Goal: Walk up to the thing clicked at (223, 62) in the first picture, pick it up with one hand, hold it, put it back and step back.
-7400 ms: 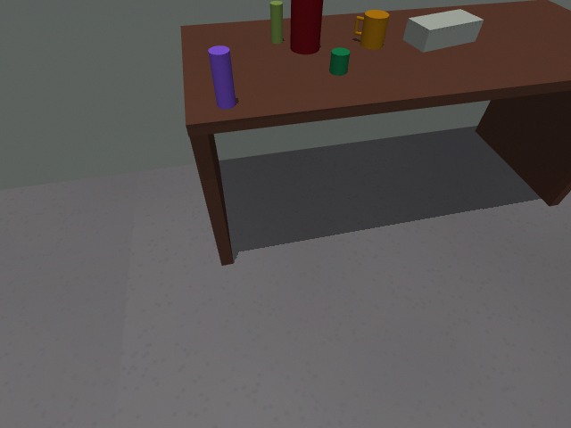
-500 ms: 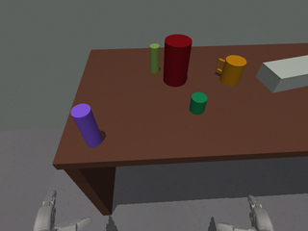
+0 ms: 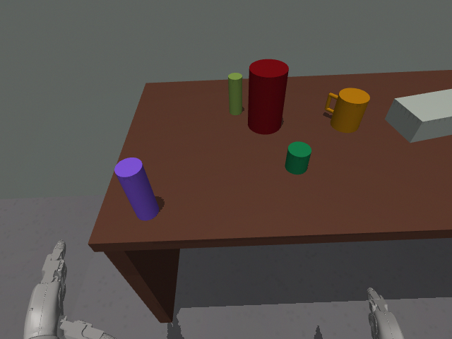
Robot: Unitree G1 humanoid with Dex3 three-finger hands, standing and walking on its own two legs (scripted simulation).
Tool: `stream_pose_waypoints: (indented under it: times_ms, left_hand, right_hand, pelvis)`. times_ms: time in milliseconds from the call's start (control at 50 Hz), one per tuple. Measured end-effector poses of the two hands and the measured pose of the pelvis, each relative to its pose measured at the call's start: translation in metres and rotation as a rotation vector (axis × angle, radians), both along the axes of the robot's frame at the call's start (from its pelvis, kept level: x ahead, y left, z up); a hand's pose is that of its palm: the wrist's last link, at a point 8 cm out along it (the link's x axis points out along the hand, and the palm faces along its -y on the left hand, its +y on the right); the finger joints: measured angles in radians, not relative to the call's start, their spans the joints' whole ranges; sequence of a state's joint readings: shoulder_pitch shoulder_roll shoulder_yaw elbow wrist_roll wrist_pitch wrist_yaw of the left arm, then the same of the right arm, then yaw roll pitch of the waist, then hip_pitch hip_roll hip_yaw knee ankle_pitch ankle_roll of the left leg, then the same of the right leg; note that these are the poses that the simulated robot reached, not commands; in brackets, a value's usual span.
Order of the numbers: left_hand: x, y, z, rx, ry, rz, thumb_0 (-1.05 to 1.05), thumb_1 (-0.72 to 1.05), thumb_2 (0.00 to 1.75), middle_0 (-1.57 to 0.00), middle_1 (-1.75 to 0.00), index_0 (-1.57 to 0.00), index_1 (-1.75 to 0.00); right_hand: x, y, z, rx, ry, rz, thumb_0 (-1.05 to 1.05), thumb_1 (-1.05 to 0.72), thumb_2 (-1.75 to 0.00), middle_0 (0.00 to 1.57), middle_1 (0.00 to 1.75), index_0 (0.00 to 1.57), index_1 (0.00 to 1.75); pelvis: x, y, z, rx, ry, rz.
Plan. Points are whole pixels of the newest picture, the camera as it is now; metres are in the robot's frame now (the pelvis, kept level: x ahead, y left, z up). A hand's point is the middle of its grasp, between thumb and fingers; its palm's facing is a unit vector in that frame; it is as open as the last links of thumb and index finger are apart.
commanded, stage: rise first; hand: left
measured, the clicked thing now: (139, 191) +0.41 +0.22 +0.02
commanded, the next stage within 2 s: go down in 0.92 s
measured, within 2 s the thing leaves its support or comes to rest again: neither
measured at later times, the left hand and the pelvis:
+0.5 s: hand (65, 303) +0.16 +0.24 +0.08, palm faces +0.30 -0.86 -0.40, open 17.6 cm; pelvis -0.02 +0.00 +0.00, yaw +1 degrees
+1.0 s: hand (50, 294) +0.17 +0.25 +0.11, palm faces +0.33 -0.84 -0.43, open 17.6 cm; pelvis -0.02 +0.00 +0.00, yaw +1 degrees
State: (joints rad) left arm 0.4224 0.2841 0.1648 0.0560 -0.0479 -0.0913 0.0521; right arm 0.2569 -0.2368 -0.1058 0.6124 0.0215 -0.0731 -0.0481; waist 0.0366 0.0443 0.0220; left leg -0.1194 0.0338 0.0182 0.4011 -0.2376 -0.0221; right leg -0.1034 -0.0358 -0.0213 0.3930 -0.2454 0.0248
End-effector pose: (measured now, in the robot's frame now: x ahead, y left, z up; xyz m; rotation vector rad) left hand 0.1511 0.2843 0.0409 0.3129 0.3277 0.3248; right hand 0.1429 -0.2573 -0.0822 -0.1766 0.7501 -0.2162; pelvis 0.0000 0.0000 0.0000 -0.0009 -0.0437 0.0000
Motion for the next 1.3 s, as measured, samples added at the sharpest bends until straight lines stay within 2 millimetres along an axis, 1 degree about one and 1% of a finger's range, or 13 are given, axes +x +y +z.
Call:
stream_pose_waypoints:
  times_ms: [140, 260, 440, 580, 840, 980, 1060, 1160, 1220, 1300]
  left_hand:
    - [-0.008, 0.000, 0.023, 0.050, -0.075, -0.017, -0.01, -0.53, 0.00, -0.05, -0.05, -0.05, -0.04]
    - [-0.016, -0.002, 0.038, 0.079, -0.133, -0.030, -0.01, -0.55, 0.00, -0.05, -0.05, -0.06, -0.05]
    - [-0.023, 0.000, 0.055, 0.123, -0.203, -0.040, -0.01, -0.56, 0.01, -0.06, -0.06, -0.06, -0.05]
    - [-0.024, -0.001, 0.066, 0.143, -0.254, -0.061, -0.01, -0.56, 0.02, -0.06, -0.06, -0.06, -0.05]
    - [-0.023, -0.001, 0.081, 0.175, -0.315, -0.089, -0.01, -0.57, 0.05, -0.05, -0.06, -0.05, -0.06]
    - [-0.023, 0.005, 0.088, 0.201, -0.334, -0.077, -0.01, -0.58, 0.06, -0.05, -0.06, -0.05, -0.06]
    - [-0.024, 0.009, 0.088, 0.205, -0.331, -0.061, -0.01, -0.58, 0.06, -0.06, -0.06, -0.05, -0.07]
    - [-0.020, 0.009, 0.083, 0.163, -0.372, -0.062, -0.01, -0.60, 0.05, -0.06, -0.06, -0.06, -0.07]
    - [-0.013, 0.015, 0.082, 0.159, -0.392, -0.060, -0.01, -0.60, 0.05, -0.06, -0.07, -0.06, -0.07]
    - [0.000, 0.034, 0.084, 0.143, -0.417, -0.034, -0.01, -0.59, 0.05, -0.06, -0.06, -0.06, -0.06]
  right_hand:
    - [-0.001, -0.005, -0.002, -0.005, -0.004, 0.003, 0.00, 0.51, -0.03, 0.06, 0.05, 0.06, 0.05]
    - [-0.002, -0.004, -0.004, 0.002, -0.003, 0.013, 0.00, 0.51, -0.03, 0.06, 0.05, 0.06, 0.05]
    - [-0.004, -0.004, -0.002, 0.004, -0.025, 0.015, 0.00, 0.50, -0.04, 0.06, 0.05, 0.06, 0.05]
    - [-0.007, -0.003, -0.003, 0.004, -0.024, 0.016, 0.00, 0.51, -0.04, 0.06, 0.05, 0.06, 0.05]
    - [-0.006, 0.000, -0.001, 0.009, -0.042, 0.013, 0.00, 0.51, -0.05, 0.06, 0.05, 0.06, 0.05]
    - [-0.003, 0.001, 0.001, 0.010, -0.053, 0.016, -0.01, 0.51, -0.05, 0.06, 0.05, 0.06, 0.05]
    - [-0.003, 0.001, -0.001, 0.014, -0.043, 0.019, 0.00, 0.51, -0.06, 0.06, 0.05, 0.06, 0.05]
    - [-0.001, 0.006, -0.003, 0.016, -0.033, 0.050, 0.00, 0.50, -0.06, 0.06, 0.05, 0.06, 0.05]
    - [0.002, 0.007, -0.003, 0.013, -0.035, 0.054, -0.01, 0.50, -0.06, 0.06, 0.05, 0.06, 0.05]
    - [0.004, 0.005, -0.003, 0.006, -0.034, 0.037, 0.00, 0.50, -0.06, 0.06, 0.05, 0.06, 0.05]
  pelvis:
    - [-0.006, -0.003, 0.000, 0.001, -0.011, 0.007]
    - [-0.010, -0.005, 0.000, 0.002, -0.016, 0.013]
    - [-0.015, -0.005, 0.000, 0.002, -0.023, 0.018]
    - [-0.018, -0.004, 0.000, 0.002, -0.023, 0.020]
    - [-0.016, -0.002, 0.000, 0.002, -0.026, 0.017]
    - [-0.015, -0.002, 0.000, 0.002, -0.025, 0.019]
    - [-0.015, -0.002, 0.000, 0.003, -0.023, 0.020]
    - [-0.015, -0.002, -0.003, 0.001, -0.006, 0.026]
    - [-0.015, -0.003, -0.005, 0.001, -0.002, 0.030]
    - [-0.015, -0.003, -0.006, 0.000, 0.003, 0.034]
